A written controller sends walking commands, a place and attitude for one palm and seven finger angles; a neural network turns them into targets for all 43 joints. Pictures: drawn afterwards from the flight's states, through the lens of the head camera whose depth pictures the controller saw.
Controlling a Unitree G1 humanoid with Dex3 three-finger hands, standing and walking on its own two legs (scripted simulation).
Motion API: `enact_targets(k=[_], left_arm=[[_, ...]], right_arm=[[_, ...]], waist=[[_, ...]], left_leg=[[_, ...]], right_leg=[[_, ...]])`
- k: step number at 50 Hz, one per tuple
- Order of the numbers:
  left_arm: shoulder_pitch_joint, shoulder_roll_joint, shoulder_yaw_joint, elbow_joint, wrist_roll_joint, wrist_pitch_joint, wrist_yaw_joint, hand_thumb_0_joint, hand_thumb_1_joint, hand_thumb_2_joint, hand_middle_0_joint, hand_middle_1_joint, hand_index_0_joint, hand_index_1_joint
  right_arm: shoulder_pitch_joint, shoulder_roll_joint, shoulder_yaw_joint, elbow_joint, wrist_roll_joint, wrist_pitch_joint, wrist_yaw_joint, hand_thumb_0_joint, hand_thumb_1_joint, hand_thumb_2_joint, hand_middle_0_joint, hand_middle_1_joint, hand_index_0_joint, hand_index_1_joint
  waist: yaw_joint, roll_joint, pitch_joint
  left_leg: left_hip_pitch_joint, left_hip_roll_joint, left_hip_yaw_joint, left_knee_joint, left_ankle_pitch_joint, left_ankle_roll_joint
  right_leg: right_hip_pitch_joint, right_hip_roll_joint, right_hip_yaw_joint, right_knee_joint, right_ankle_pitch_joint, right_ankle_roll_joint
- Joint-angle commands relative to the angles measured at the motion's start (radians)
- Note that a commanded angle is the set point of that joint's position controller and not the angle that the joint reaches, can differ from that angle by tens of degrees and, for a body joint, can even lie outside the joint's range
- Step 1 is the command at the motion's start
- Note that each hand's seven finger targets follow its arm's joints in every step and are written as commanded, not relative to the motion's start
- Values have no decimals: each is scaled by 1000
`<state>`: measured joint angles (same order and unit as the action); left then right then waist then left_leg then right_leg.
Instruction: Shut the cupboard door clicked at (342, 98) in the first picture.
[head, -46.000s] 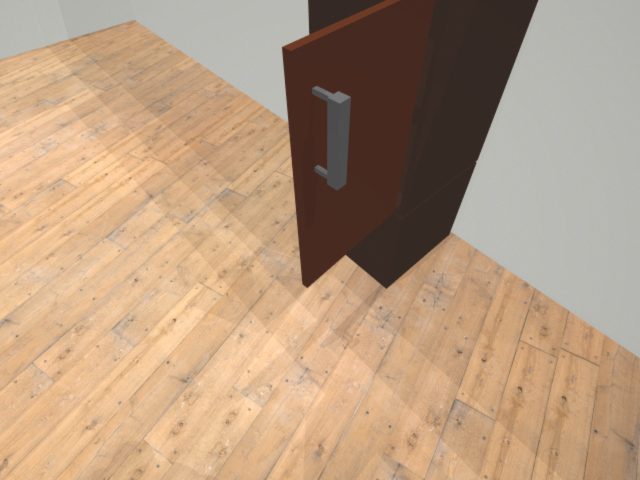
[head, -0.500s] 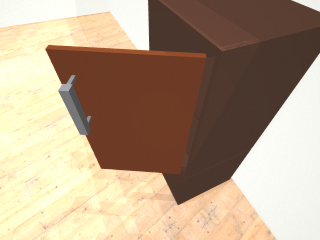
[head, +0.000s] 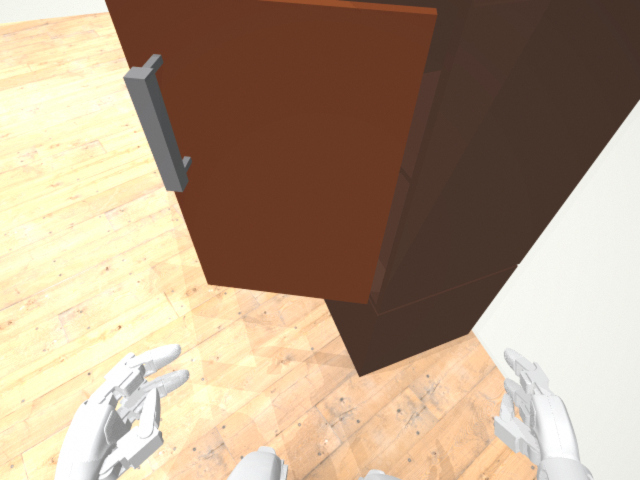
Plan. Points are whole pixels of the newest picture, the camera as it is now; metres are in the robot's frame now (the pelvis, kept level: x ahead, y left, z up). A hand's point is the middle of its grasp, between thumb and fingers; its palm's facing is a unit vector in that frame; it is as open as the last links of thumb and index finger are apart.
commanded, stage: raise the hand and make a fist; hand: left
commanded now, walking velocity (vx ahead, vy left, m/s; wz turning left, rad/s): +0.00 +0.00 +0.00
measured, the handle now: (166, 127) +0.50 +0.26 +0.16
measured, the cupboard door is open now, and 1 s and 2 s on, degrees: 61 61 61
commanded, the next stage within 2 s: bring the fist close to the handle in 1.46 s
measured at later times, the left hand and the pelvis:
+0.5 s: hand (111, 337) +0.23 +0.24 +0.11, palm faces +0.05 -1.00 -0.05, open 3.7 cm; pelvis +0.02 +0.05 +0.02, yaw -1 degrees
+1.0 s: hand (103, 304) +0.24 +0.23 +0.15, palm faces -0.03 -1.00 -0.07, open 3.1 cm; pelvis +0.02 +0.05 +0.04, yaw +0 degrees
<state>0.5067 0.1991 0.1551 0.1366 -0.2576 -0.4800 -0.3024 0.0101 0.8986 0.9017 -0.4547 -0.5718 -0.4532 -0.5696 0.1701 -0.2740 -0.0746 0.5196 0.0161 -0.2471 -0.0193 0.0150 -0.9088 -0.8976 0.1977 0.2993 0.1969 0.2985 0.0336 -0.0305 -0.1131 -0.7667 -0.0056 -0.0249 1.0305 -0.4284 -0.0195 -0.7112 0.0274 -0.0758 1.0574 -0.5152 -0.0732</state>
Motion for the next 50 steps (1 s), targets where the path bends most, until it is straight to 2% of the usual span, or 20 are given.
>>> enact_targets(k=[1,3,6,8,10,12,15,17,20,22,24,27,30,31,35,37,41,45,49,50], left_arm=[[-393,141,5,-586,-42,-214,60,0,900,900,-622,-760,-622,-760],[-367,86,-99,-528,-48,-212,17,0,900,900,-658,-800,-658,-800],[-295,119,-111,-343,-39,-69,-48,0,900,900,-713,-860,-713,-860],[-227,172,-56,-247,-25,84,-69,0,900,900,-750,-900,-750,-900],[-150,243,69,-228,-29,221,-47,0,900,900,-787,-940,-787,-940],[-124,227,131,-362,-62,286,11,0,900,900,-823,-980,-823,-980],[-103,201,207,-516,-94,250,143,0,900,900,-878,-1040,-878,-1040],[-84,162,166,-555,-76,177,180,0,900,900,-915,-1080,-915,-1080],[-105,107,30,-547,-24,88,151,0,900,900,-970,-1140,-970,-1140],[-109,76,-47,-518,-19,82,93,0,900,900,-1007,-1180,-1007,-1180],[-123,89,-66,-512,-28,109,41,0,900,900,-1043,-1220,-1043,-1220],[-161,163,-2,-585,-30,165,28,0,900,900,-1098,-1280,-1098,-1280],[-163,246,127,-661,-32,186,95,0,900,900,-1153,-1340,-1153,-1340],[-149,202,107,-675,-41,189,111,0,900,900,-1172,-1360,-1172,-1360],[-163,159,86,-636,-47,218,138,0,900,900,-1245,-1440,-1245,-1440],[-180,119,26,-594,-42,259,113,0,900,900,-1282,-1480,-1282,-1480],[-226,137,-5,-551,-28,356,53,0,900,900,-1300,-1500,-1300,-1500],[-315,252,115,-620,-38,380,62,0,900,900,-1300,-1500,-1300,-1500],[-372,247,161,-664,-65,328,92,0,900,900,-1300,-1500,-1300,-1500],[-374,264,177,-646,-69,323,97,0,900,900,-1300,-1500,-1300,-1500]], right_arm=[[-15,-70,12,-126,7,-79,-32,0,-900,-900,200,300,200,300],[-4,-90,23,-101,18,-104,-50,0,-900,-900,200,300,200,300],[29,-111,36,-96,35,-101,-73,0,-900,-900,200,300,200,300],[31,-117,35,-119,46,-79,-81,0,-900,-900,200,300,200,300],[2,-102,35,-156,52,-52,-80,0,-900,-900,200,300,200,300],[-22,-68,43,-198,45,-30,-75,0,-900,-900,200,300,200,300],[-24,-36,51,-192,27,-29,-65,0,-900,-900,200,300,200,300],[12,-40,47,-174,16,-41,-52,0,-900,-900,200,300,200,300],[43,-69,45,-147,2,-59,-29,0,-900,-900,200,300,200,300],[65,-88,41,-138,7,-70,-26,0,-900,-900,200,300,200,300],[74,-105,38,-142,21,-80,-34,0,-900,-900,200,300,200,300],[65,-110,36,-157,33,-85,-49,0,-900,-900,200,300,200,300],[50,-93,44,-155,27,-73,-56,0,-900,-900,200,300,200,300],[46,-82,50,-163,27,-66,-54,0,-900,-900,200,300,200,300],[48,-79,61,-152,30,-41,-45,0,-900,-900,200,300,200,300],[49,-84,67,-151,35,-35,-39,0,-900,-900,200,300,200,300],[41,-99,73,-154,46,-28,-46,0,-900,-900,200,300,200,300],[17,-95,85,-157,37,-30,-61,0,-900,-900,200,300,200,300],[0,-75,96,-140,35,-44,-61,0,-900,-900,200,300,200,300],[2,-79,97,-127,33,-48,-60,0,-900,-900,200,300,200,300]], waist=[[-99,105,-135],[-130,87,-75],[-129,1,-20],[-83,-22,-18],[3,8,-76],[47,10,-150],[67,32,-179],[41,25,-174],[-22,73,-113],[-53,81,-99],[-63,73,-99],[-38,92,-169],[12,117,-219],[11,143,-205],[1,123,-124],[-20,112,-69],[-28,80,-37],[-6,79,-88],[9,143,-118],[2,114,-104]], left_leg=[[84,-5,2,-21,-28,59],[83,5,-13,-22,-49,65],[30,4,-25,-53,-68,69],[10,4,-16,-99,-73,67],[45,-9,-11,-152,-35,64],[118,-13,-13,-202,37,53],[191,-4,-21,-239,153,44],[222,3,-24,-245,239,42],[239,10,-32,-222,281,46],[248,15,-43,-220,250,44],[250,16,-57,-240,175,45],[301,17,-73,-276,161,46],[363,22,-93,-313,247,27],[381,23,-89,-323,270,21],[391,34,-87,-341,336,6],[386,37,-89,-361,297,6],[381,29,-79,-396,211,30],[426,19,-73,-419,216,37],[482,16,-64,-439,265,25],[476,16,-62,-439,263,29]], right_leg=[[-43,-50,247,-324,-173,57],[-76,-34,217,-319,-180,54],[-45,-33,207,-350,-203,67],[10,-49,218,-389,-243,75],[117,-57,208,-388,-206,69],[199,-56,156,-367,-99,68],[247,-22,71,-309,127,56],[220,-6,29,-260,287,53],[125,4,9,-222,325,51],[88,3,7,-230,286,53],[90,2,15,-259,219,53],[139,-2,15,-276,210,50],[201,5,-5,-260,272,41],[201,4,-11,-263,286,40],[212,14,-21,-289,321,44],[204,11,-24,-315,309,48],[249,3,-9,-373,290,49],[313,3,1,-408,294,46],[342,6,-6,-424,317,40],[350,7,-4,-436,318,41]])
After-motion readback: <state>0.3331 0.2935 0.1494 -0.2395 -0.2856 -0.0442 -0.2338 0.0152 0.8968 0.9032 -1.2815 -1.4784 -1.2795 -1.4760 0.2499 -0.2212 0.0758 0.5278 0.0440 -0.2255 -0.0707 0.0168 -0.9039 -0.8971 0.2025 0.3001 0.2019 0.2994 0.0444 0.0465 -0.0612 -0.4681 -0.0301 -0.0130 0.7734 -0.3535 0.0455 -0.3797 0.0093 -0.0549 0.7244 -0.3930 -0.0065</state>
